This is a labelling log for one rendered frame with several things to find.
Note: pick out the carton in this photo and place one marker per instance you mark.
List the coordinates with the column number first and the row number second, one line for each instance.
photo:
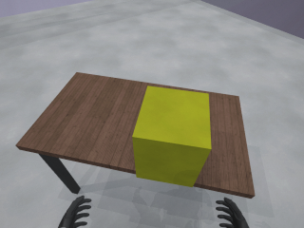
column 172, row 136

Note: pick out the robot right hand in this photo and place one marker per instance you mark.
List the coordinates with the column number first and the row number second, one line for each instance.
column 236, row 217

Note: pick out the robot left hand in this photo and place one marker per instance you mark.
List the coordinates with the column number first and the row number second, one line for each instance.
column 69, row 218

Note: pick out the table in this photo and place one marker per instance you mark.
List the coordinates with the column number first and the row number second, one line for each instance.
column 93, row 118

